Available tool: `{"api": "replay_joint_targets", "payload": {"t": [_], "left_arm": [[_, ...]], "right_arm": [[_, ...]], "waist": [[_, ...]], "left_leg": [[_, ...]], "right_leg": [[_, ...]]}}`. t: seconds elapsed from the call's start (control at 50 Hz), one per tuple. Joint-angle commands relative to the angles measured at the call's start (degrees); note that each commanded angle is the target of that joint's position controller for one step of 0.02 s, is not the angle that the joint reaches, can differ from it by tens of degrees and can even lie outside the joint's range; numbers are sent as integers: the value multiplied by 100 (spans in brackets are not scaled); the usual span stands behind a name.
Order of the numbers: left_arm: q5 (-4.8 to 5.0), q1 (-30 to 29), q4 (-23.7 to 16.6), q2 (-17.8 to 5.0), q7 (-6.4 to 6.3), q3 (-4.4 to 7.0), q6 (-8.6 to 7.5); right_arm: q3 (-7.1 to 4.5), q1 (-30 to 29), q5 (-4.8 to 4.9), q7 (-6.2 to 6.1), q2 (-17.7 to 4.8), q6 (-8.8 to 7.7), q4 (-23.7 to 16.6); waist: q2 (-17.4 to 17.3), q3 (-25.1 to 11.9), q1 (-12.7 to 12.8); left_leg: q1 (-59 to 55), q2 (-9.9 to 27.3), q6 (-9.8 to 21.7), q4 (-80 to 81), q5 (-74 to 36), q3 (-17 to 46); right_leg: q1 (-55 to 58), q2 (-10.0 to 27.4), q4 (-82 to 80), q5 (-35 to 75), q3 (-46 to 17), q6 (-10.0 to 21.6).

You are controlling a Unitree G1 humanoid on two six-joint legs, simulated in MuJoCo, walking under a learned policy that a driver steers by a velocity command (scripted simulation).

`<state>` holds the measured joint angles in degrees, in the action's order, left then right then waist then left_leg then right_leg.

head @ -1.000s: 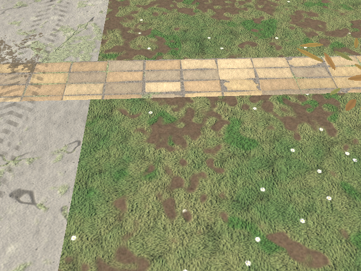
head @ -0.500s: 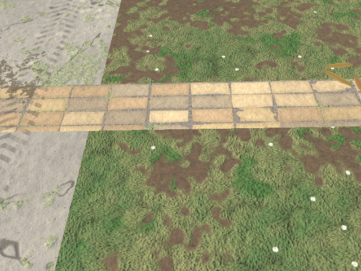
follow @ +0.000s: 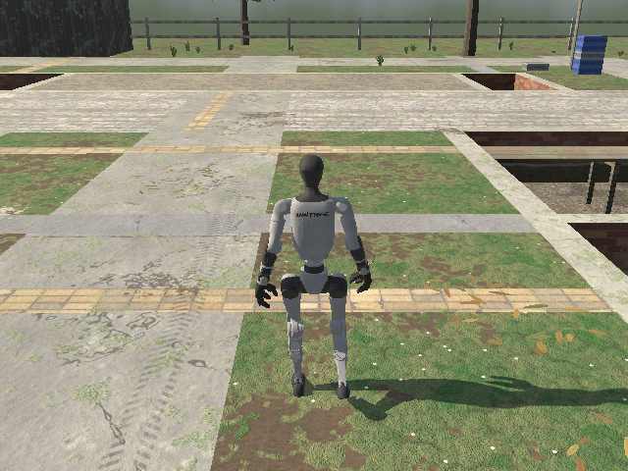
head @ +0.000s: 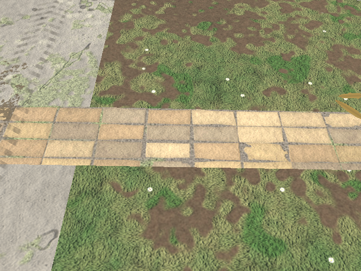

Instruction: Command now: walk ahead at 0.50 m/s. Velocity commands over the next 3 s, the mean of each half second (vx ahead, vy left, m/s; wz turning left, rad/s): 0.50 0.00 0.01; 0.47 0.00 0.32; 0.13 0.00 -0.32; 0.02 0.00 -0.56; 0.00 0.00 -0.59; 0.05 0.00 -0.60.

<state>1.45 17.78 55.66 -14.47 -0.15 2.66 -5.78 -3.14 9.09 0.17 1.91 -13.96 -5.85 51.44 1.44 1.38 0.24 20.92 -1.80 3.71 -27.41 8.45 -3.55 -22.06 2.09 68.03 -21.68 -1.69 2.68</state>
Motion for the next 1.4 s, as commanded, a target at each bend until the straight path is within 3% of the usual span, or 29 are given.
{"api": "replay_joint_targets", "payload": {"t": [0.02,0.1,0.22,0.32,0.38,0.42,0.44,0.46,0.48,0.5,0.52,0.54,0.56,0.62,0.78,0.88,0.92,0.96,0.98,1.0,1.02,1.04,1.06,1.08,1.12,1.16,1.2,1.3,1.4], "left_arm": [[-36,81,-366,-425,-55,163,2],[-99,-377,-549,-345,-90,187,138],[-90,-1547,-876,-203,3,136,84],[-25,-2316,-1163,-212,158,75,25],[-11,-2213,-1228,-361,248,106,-33],[-40,-1188,-943,-663,230,272,-53],[-71,-123,-630,-988,184,418,-51],[-193,764,-478,-1579,137,558,-28],[-134,870,-420,-1338,152,472,-2],[-101,471,-489,-944,144,348,-15],[-115,-30,-611,-715,123,276,-20],[-144,-441,-643,-528,143,212,-44],[-182,-675,-644,-346,158,161,-88],[-242,-623,-472,-380,146,182,-145],[-238,-289,-292,-649,-92,240,-109],[-147,256,-97,-779,-143,298,58],[-104,310,-6,-791,-132,293,156],[-48,221,55,-936,-135,307,217],[-7,54,64,-966,-116,292,239],[-23,108,30,-910,-84,253,191],[-222,496,-80,-287,11,59,97],[20,866,153,-270,49,41,-13],[239,305,46,-714,45,203,-13],[229,-176,-116,-637,-11,194,35],[38,-174,-8,-483,-149,252,261],[7,164,30,-250,-181,248,486],[-17,82,-125,-297,-233,290,600],[-64,-540,-534,-402,-170,321,728],[-64,-999,-895,-503,-33,368,791]], "right_arm": [[-61,236,-78,19,-404,-75,-124],[-135,607,-47,-92,-725,-93,77],[-120,1130,25,-213,-789,-8,274],[-150,1587,63,-232,-847,102,529],[-205,1511,86,-266,-942,176,574],[-211,1229,93,-271,-975,223,511],[-143,1176,51,-268,-812,228,433],[19,1673,-27,-229,-295,151,305],[104,1849,68,-183,-89,8,411],[-58,1375,241,-162,-690,-87,335],[-89,929,313,-173,-804,-114,203],[-109,720,267,-216,-728,-75,181],[-167,745,203,-258,-679,21,210],[-165,1036,197,-269,-313,254,292],[-190,-170,92,-127,-255,271,-174],[-92,-1022,95,49,-127,278,-657],[-72,-1081,42,96,-70,262,-778],[-173,-458,-1,107,-305,218,-678],[-302,393,-9,82,-566,181,-408],[-445,1006,-85,-27,-1065,176,-215],[-476,1480,-251,-144,-1552,208,-109],[-366,1680,-214,-150,-1320,203,-176],[-335,1332,-148,-151,-1139,219,-243],[-268,712,-48,-163,-885,186,-308],[-143,32,-65,-173,-443,111,-319],[-159,-242,-209,-176,-493,100,-316],[-207,-376,-237,-249,-683,120,-306],[-255,-503,-154,-476,-830,299,-268],[-312,-419,-58,-524,-1000,493,-193]], "waist": [[-569,-440,39],[-428,-84,45],[-457,147,-292],[-468,390,-526],[-596,284,-325],[-668,-333,270],[-498,-1028,686],[658,-2001,656],[1410,-2537,613],[896,-1759,644],[573,-1112,506],[193,-656,306],[256,-414,110],[341,-174,-124],[133,226,95],[22,511,395],[66,548,287],[406,58,-138],[380,-395,-618],[114,-920,-836],[-1287,-1912,-589],[-1180,-3181,-659],[-808,-2646,-706],[-657,-1715,-515],[-378,-908,-68],[-533,-749,198],[-636,-630,284],[-754,-543,128],[-764,-441,-29]], "left_leg": [[-1244,1504,960,1693,-583,1825],[-1066,1467,1061,2052,-1024,1345],[-1422,1232,772,2130,-1028,792],[-2273,1536,762,1820,-1061,804],[-2633,1729,639,1384,-1800,838],[-2472,1471,452,257,-3515,576],[-1723,1151,267,-1027,-3301,346],[410,407,-109,-3318,-1042,53],[1646,-185,-199,-4586,2377,733],[2192,184,-67,-5094,2236,1158],[2240,503,15,-4983,1716,1000],[1985,745,4,-4584,1257,902],[1673,925,8,-4211,952,941],[1301,996,-39,-3913,522,979],[1950,826,-157,-1886,-1409,763],[2372,765,-22,-1123,-1018,334],[1900,521,95,-798,-447,89],[771,110,269,-616,-115,-164],[-345,-58,427,-29,-822,-206],[-1919,427,636,-92,-2864,291],[-4274,2267,1576,-720,-5917,2255],[-4713,2988,2192,-374,-6360,3412],[-4018,2610,1850,-123,-5732,2480],[-3193,2297,1475,116,-4762,1844],[-1571,1923,1108,722,-3684,1150],[-698,1850,1109,1076,-3361,708],[-486,1872,1165,1286,-3041,405],[-681,1898,1026,1587,-1224,-47],[-1241,2151,870,1289,-919,-131]], "right_leg": [[-1175,630,-66,611,-274,44],[-1646,719,-958,1302,-176,-142],[-1721,485,-2857,2787,60,-206],[-1881,323,-3614,2465,145,-116],[-1468,187,-3880,1874,213,99],[104,-182,-4061,1789,517,332],[1722,46,-3902,1973,252,570],[4084,1560,-3941,1695,-1965,1332],[4747,2243,-4912,1008,-3981,1800],[4095,2046,-5027,658,-3346,1458],[3211,1853,-5141,861,-2413,1193],[2326,1609,-5398,1182,-1759,1028],[1781,1379,-5617,1356,-1254,867],[1130,1225,-6029,1812,-494,849],[1575,1122,-6258,2495,786,617],[2658,1440,-5912,3026,1126,580],[2662,1469,-5420,4510,1176,566],[2708,1407,-4509,6439,1089,460],[2549,1164,-3589,6474,1133,289],[1562,804,-2420,5235,1123,14],[-581,-185,6,-265,1051,-383],[-904,-582,1196,-2148,-561,-458],[-1128,-204,1135,-1821,-750,-407],[-1460,86,666,-1413,-457,-392],[-879,400,115,-772,-244,-447],[-243,364,-79,-421,-103,-483],[-360,362,-399,-153,-34,-524],[-512,482,-1485,730,126,-518],[-503,343,-2254,379,427,-397]]}}
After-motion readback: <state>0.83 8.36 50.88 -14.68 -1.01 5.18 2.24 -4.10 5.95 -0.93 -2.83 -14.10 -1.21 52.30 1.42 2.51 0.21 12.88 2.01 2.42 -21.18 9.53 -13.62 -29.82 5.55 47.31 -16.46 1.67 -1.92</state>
